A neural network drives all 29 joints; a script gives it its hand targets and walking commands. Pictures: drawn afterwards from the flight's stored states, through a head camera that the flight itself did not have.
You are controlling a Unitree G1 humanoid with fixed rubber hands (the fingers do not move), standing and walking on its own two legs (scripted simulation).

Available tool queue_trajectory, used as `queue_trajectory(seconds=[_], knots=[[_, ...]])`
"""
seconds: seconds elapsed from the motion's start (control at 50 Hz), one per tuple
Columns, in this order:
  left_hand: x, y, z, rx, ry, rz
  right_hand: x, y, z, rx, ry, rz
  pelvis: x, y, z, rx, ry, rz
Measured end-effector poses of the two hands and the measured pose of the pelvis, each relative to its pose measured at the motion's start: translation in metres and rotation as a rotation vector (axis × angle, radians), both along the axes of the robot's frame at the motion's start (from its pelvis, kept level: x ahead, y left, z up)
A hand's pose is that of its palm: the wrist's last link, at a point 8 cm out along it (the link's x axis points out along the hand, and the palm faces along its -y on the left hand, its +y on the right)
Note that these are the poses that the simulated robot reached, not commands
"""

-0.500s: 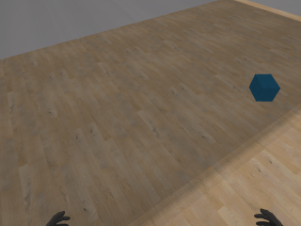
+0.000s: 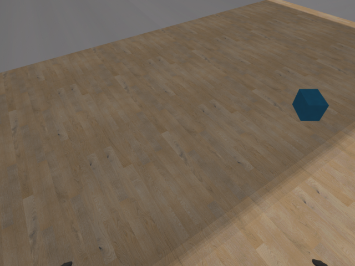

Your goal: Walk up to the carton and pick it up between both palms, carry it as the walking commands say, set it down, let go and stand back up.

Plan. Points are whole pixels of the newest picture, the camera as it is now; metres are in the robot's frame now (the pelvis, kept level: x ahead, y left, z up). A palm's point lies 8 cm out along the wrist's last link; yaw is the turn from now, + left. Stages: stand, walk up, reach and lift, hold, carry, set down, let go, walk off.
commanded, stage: stand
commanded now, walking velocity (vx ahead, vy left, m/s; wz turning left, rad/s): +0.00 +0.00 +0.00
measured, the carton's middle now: (309, 104) +1.45 -1.04 -0.70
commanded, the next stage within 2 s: walk up in 0.24 s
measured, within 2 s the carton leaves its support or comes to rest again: neither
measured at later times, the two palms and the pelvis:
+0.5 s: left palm out of the picture +0.11 +0.30 -0.10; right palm out of the picture +0.09 -0.32 -0.10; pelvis +0.00 +0.00 +0.00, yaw -2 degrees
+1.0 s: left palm (146, 264) +0.17 +0.11 -0.12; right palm out of the picture +0.20 -0.43 -0.11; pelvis +0.13 -0.15 +0.00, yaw -20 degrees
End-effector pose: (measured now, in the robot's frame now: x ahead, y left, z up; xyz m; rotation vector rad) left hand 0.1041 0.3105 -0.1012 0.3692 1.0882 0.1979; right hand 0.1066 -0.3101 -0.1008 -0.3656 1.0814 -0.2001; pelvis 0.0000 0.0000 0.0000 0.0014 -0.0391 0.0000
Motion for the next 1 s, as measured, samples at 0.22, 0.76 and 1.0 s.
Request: queue_trajectory(seconds=[0.22, 0.76, 1.0], knots=[[-0.002, 0.001, -0.001, 0.002, 0.017, 0.007, -0.003, -0.001, 0.0, -0.002, 0.017, -0.01, 0.001, 0.0, 0.001, 0.0, 0.001, -0.001], [0.104, -0.161, -0.022, -0.123, 0.007, -0.247, -0.113, -0.085, -0.046, 0.067, 0.183, -0.31, 0.041, -0.094, -0.022, 0.007, 0.045, -0.227], [0.07, -0.203, -0.015, -0.073, 0.259, -0.138, 0.097, -0.12, -0.013, 0.181, -0.15, -0.212, 0.13, -0.151, 0.0, 0.016, 0.055, -0.35]])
